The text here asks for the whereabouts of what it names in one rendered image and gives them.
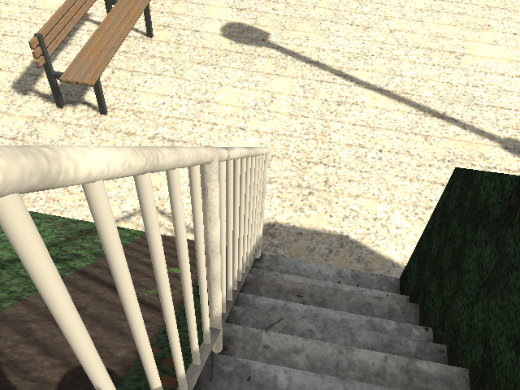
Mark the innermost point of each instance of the stairs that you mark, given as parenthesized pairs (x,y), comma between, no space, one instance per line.
(299,325)

